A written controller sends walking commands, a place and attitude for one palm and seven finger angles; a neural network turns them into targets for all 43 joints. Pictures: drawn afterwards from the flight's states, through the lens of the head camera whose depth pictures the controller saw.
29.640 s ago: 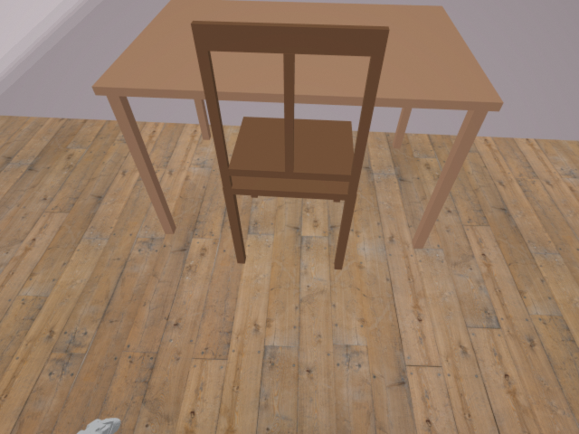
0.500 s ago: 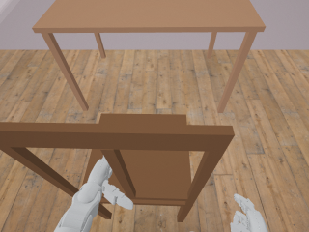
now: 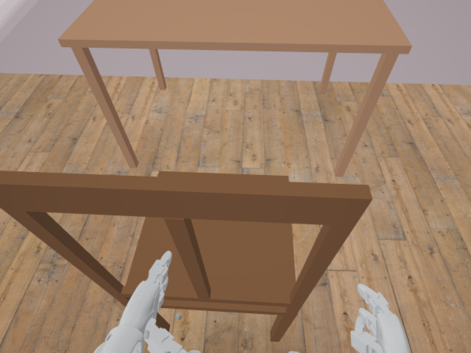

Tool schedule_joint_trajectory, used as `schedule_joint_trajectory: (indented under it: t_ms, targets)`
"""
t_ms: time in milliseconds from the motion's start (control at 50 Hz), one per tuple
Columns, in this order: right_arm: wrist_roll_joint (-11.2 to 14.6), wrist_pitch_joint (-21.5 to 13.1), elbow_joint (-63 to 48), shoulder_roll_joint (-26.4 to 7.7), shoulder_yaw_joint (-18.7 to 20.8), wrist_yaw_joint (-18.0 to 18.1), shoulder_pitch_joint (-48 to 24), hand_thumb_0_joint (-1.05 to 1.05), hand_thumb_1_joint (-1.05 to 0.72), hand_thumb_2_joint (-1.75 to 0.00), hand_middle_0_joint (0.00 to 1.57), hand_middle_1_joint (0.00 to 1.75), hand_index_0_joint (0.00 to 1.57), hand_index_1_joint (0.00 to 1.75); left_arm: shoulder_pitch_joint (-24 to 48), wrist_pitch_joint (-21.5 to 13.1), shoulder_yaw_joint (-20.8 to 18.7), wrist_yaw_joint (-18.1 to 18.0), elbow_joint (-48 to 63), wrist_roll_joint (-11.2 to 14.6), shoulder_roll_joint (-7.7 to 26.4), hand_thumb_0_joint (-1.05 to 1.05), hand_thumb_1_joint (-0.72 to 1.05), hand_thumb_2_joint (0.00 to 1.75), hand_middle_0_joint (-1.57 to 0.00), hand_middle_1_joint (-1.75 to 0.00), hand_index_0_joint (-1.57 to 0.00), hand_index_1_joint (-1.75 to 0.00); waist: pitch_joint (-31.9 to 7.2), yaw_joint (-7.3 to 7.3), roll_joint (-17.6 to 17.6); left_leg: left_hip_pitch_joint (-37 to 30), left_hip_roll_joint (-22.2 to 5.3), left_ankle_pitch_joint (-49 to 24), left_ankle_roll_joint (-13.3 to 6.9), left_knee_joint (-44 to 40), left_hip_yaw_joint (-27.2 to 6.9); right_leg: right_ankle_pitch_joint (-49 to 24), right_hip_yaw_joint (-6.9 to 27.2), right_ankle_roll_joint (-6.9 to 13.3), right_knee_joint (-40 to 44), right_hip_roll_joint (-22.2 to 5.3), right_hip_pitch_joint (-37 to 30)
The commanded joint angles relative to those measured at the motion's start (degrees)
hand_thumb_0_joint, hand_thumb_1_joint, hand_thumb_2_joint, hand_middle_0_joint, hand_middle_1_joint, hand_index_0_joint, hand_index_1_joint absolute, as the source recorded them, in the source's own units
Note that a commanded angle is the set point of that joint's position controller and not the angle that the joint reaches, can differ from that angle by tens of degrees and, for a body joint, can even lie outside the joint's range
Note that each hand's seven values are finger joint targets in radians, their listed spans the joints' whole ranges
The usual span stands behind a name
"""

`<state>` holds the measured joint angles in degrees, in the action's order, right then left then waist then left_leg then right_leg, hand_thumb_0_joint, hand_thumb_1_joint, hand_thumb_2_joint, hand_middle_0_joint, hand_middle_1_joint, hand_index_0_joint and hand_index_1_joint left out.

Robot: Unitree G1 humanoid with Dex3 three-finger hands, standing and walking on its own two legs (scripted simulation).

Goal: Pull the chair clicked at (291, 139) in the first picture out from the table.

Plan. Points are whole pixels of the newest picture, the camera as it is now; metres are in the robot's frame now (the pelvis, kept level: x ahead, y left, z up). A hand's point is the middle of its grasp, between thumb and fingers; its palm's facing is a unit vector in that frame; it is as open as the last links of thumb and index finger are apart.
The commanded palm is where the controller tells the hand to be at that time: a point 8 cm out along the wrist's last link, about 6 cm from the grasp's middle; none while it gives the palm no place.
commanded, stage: draw the fingers out of the gap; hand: left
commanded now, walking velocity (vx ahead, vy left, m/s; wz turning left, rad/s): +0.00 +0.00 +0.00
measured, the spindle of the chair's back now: (194, 264) +0.28 +0.08 -0.02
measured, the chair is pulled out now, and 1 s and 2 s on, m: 0.65 0.65 0.65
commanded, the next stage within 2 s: draw the hand back to the body in 0.30 s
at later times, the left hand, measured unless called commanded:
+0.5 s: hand (169, 352) +0.14 +0.11 -0.01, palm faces -0.10 -1.00 -0.02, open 17.4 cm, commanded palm +0.13 +0.17 +0.01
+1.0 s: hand (98, 324) +0.16 +0.17 +0.09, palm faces +0.11 -0.96 -0.25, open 17.0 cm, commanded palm +0.13 +0.22 +0.10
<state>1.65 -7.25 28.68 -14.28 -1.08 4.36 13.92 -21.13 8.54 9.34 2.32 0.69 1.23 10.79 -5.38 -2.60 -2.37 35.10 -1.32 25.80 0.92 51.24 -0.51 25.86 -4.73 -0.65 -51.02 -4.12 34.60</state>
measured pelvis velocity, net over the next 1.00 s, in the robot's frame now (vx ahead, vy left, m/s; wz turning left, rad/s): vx -0.01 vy -0.01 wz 0.00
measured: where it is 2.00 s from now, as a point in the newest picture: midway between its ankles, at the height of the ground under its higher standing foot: outside the picture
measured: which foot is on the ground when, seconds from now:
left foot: down 0.00-1.00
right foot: down 0.00-1.00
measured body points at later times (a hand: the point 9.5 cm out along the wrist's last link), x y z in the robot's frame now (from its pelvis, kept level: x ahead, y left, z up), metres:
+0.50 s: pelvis -0.01 +0.01 -0.02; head +0.03 +0.00 +0.43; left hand +0.14 +0.16 -0.01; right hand +0.18 -0.23 -0.08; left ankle +0.00 +0.13 -0.69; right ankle -0.01 -0.12 -0.69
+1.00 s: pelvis -0.01 -0.01 -0.01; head +0.00 -0.03 +0.44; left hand +0.15 +0.22 +0.11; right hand +0.17 -0.23 -0.09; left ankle +0.00 +0.13 -0.69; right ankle -0.01 -0.12 -0.69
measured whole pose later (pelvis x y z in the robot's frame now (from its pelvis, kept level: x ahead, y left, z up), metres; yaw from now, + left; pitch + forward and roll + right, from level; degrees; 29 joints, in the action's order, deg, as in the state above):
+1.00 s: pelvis -0.01 -0.01 -0.01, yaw +0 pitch +7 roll -1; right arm 3.1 -7.8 29.8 -11.4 0.2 6.6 14.1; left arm -38.9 -7.2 -5.4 0.7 26.8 8.1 16.3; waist -6.3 2.2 -4.1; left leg 35.2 -2.8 27.7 1.8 55.9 -1.7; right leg 27.0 -5.6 0.2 -54.1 -2.6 33.9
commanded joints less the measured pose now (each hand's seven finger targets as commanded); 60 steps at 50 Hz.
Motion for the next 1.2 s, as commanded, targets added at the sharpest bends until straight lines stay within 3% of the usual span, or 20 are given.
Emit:
schedule_joint_trajectory:
  t_ms: [0,120,240,320,400,420,440,480,540,620,680,780,840,900,920,940,1000,1080,1140,1180]
  targets:
    - [0.28,-3.16,-10.0,-6.73,2.39,0.41,-3.32,0.0,-0.9,-0.9,0.2,0.3,0.2,0.3,1.16,-2.66,-1.79,-1.03,13.54,-0.64,3.47,0.0,-0.55,0.2,0.0,0.0,0.0,0.0,-8.71,-0.41,3.4,-5.35,0.77,-13.33,-2.18,-5.89,-0.86,-13.76,-0.02,1.22,6.45,1.0,-3.48]
    - [0.29,-3.21,-12.25,-6.18,2.17,0.66,-4.16,0.0,-0.9,-0.9,0.2,0.3,0.2,0.3,-4.37,-1.54,0.29,-0.88,18.31,-0.77,2.22,0.0,-0.55,0.2,0.0,0.0,0.0,0.0,-9.13,0.17,3.72,-3.78,1.05,-10.46,-2.27,-5.24,-1.17,-10.3,-0.02,1.27,5.89,1.03,-2.75]
    - [0.2,-2.88,-13.05,-5.88,2.28,1.21,-3.98,0.0,-0.9,-0.9,0.2,0.3,0.2,0.3,-8.42,-0.9,-0.95,-1.65,21.61,-1.7,4.04,0.0,-0.55,0.2,0.0,0.0,0.0,0.0,-8.57,0.33,4.07,-1.97,1.14,-9.64,-2.41,-4.1,-1.46,-9.15,0.05,1.51,5.09,1.34,-1.76]
    - [0.4,-2.83,-14.3,-5.32,2.32,1.16,-4.16,0.0,-0.9,-0.9,0.2,0.3,0.2,0.3,-13.44,-1.14,0.79,-1.28,25.58,-1.83,2.81,0.0,-0.55,0.2,0.0,0.0,0.0,0.0,-8.6,0.6,1.57,-1.46,1.32,-9.5,-2.24,-3.52,-1.28,-8.63,0.06,1.62,4.27,1.32,-1.0]
    - [0.55,-2.93,-14.76,-5.02,2.67,1.32,-4.03,0.0,-0.9,-0.9,0.2,0.3,0.2,0.3,-17.82,-1.28,1.81,-0.87,27.17,-2.09,2.31,0.0,-0.55,0.2,0.0,0.0,0.0,0.0,-7.58,0.41,2.06,-0.78,1.18,-9.4,-2.36,-2.78,-1.49,-8.3,-0.15,1.62,3.79,1.54,0.43]
    - [0.49,-4.86,-14.47,-4.2,2.38,1.4,-3.72,0.0,-0.9,-0.9,0.2,0.3,0.2,0.3,-12.12,-9.43,-0.11,-1.48,36.28,6.65,-3.9,0.0,-0.55,0.2,0.0,0.0,0.0,0.0,-6.94,0.49,5.81,0.01,1.87,-10.46,-1.89,-0.47,-1.75,-10.14,-1.84,1.38,2.87,2.36,2.51]
    - [0.34,-5.93,-12.44,-4.61,2.74,1.49,-3.42,0.0,-0.9,-0.9,0.2,0.3,0.2,0.3,-13.52,-12.81,-2.68,-2.04,32.36,5.79,0.14,0.0,-0.55,0.2,0.0,0.0,0.0,0.0,-7.1,0.77,5.64,0.97,1.51,-10.48,-1.79,0.62,-1.69,-10.05,-1.45,1.78,1.65,2.63,2.86]
    - [0.45,-6.84,-11.92,-4.58,2.9,1.14,-2.69,0.0,-0.9,-0.9,0.2,0.3,0.2,0.3,-15.8,-16.46,-4.34,-2.2,34.18,6.77,0.8,0.0,-0.55,0.2,0.0,0.0,0.0,0.0,-9.77,1.7,2.05,-0.28,1.77,-11.38,-1.5,0.34,-1.79,-9.56,-1.38,1.95,0.82,2.57,2.22]
    - [0.59,-7.4,-10.36,-4.19,3.72,0.24,-2.74,0.0,-0.9,-0.9,0.2,0.3,0.2,0.3,-17.0,-22.86,-6.66,-1.92,34.71,6.77,1.61,0.0,-0.55,0.2,0.0,0.0,0.0,0.0,-9.93,2.75,-1.28,0.33,1.29,-13.83,-0.84,1.56,-1.87,-10.49,-1.22,2.29,-1.56,2.61,3.71]
    - [0.55,-7.09,-8.84,-3.49,4.58,-1.87,-4.27,0.0,-0.9,-0.9,0.2,0.3,0.2,0.3,-17.13,-32.2,-5.36,0.78,31.12,5.71,0.65,0.0,-0.55,0.2,0.0,0.0,0.0,0.0,-8.17,2.29,1.42,5.37,0.69,-11.29,-0.62,4.89,-1.76,-8.47,-0.56,2.16,-4.27,2.66,7.85]
    - [1.37,-5.61,-11.41,-4.22,4.84,-2.19,-5.44,0.0,-0.9,-0.9,0.2,0.3,0.2,0.3,-20.73,-29.91,-6.07,3.95,31.46,5.75,2.32,0.0,-0.55,0.2,0.0,0.0,0.0,0.0,-10.4,3.09,-0.18,3.97,0.6,-8.09,-1.08,2.65,-1.1,-6.19,0.4,2.16,-2.35,2.17,3.77]
    - [2.47,-4.18,-12.81,-3.79,4.25,0.44,-6.77,0.0,-0.9,-0.9,0.2,0.3,0.2,0.3,-18.91,-22.9,-14.78,4.39,39.73,10.1,8.17,0.0,-0.55,0.2,0.0,0.0,0.0,0.0,-12.39,3.57,2.14,1.52,0.78,-6.42,-1.85,-0.11,-1.03,-4.69,0.94,1.49,2.21,2.0,-2.09]
    - [2.57,-5.08,-11.06,-3.36,3.79,1.67,-6.12,0.0,-0.9,-0.9,0.2,0.3,0.2,0.3,-16.7,-23.19,-18.96,2.87,40.83,12.77,9.16,0.0,-0.48,0.24,-0.01,-0.02,-0.01,-0.02,-9.63,3.5,4.01,0.52,0.66,-7.4,-1.99,-1.08,-1.48,-5.06,0.87,1.42,4.88,2.36,-3.3]
    - [2.7,-6.79,-8.77,-3.4,3.51,1.83,-5.5,0.0,-0.9,-0.9,0.2,0.3,0.2,0.3,-16.53,-24.4,-18.96,4.14,38.03,14.54,7.44,0.0,-0.37,0.29,-0.02,-0.04,-0.02,-0.04,-6.91,2.63,4.37,-1.35,0.48,-8.59,-1.87,-1.92,-1.47,-6.72,0.75,1.03,6.93,2.3,-3.37]
    - [1.23,-3.86,-7.74,-2.99,3.58,3.0,-4.51,0.0,-0.9,-0.9,0.2,0.3,0.2,0.3,-21.52,-18.53,-21.91,-3.12,34.59,4.75,17.28,0.0,-0.33,0.31,-0.03,-0.05,-0.03,-0.05,-8.34,6.94,1.81,-4.76,-1.51,-8.67,-1.62,-4.05,-0.18,-7.15,4.7,2.53,9.88,0.28,-7.86]
    - [1.11,-2.94,-8.57,-2.45,3.06,2.98,-5.01,0.0,-0.9,-0.9,0.2,0.3,0.2,0.3,-21.86,-15.92,-19.32,-6.01,35.93,3.76,12.15,0.0,-0.3,0.32,-0.04,-0.05,-0.04,-0.05,-4.43,5.32,0.44,-5.77,-0.88,-8.21,-1.6,-5.19,-0.08,-7.26,3.67,2.36,11.78,-0.02,-7.41]
    - [0.69,-1.47,-7.89,-2.78,2.72,3.07,-5.35,0.0,-0.9,-0.9,0.2,0.3,0.2,0.3,-19.03,-13.67,-16.36,-8.68,35.47,2.26,9.34,0.0,-0.19,0.37,-0.05,-0.08,-0.05,-0.08,-0.06,4.35,1.3,-8.49,-1.04,-8.3,-1.83,-7.41,-0.05,-7.56,2.7,1.96,14.31,-0.16,-7.88]
    - [0.23,-1.77,-7.33,-3.59,2.29,3.58,-6.79,0.0,-0.9,-0.9,0.2,0.3,0.2,0.3,-14.17,-13.61,-19.6,-11.08,37.49,1.2,13.61,0.0,-0.04,0.44,-0.07,-0.1,-0.07,-0.1,1.65,4.86,2.85,-13.78,-0.91,-7.74,-2.19,-11.82,-0.51,-6.28,2.49,1.89,18.45,-0.09,-10.31]
    - [0.06,-2.98,-6.41,-4.09,1.9,3.74,-7.46,0.0,-0.9,-0.9,0.2,0.3,0.2,0.3,-10.32,-14.15,-23.46,-12.34,40.03,0.73,17.47,0.0,0.07,0.5,-0.08,-0.13,-0.08,-0.13,1.61,5.61,-0.32,-17.42,-0.77,-8.73,-2.16,-15.13,-0.91,-7.75,2.46,2.31,20.15,0.05,-13.34]
    - [-0.16,-3.7,-5.45,-3.54,1.57,3.53,-7.5,0.0,-0.9,-0.9,0.2,0.3,0.2,0.3,-11.37,-14.43,-24.28,-12.74,39.42,0.62,16.93,0.0,0.14,0.53,-0.1,-0.14,-0.1,-0.14,1.16,5.95,-2.54,-19.63,-0.69,-11.23,-2.01,-17.25,-0.88,-10.85,1.86,2.35,20.24,0.07,-16.02]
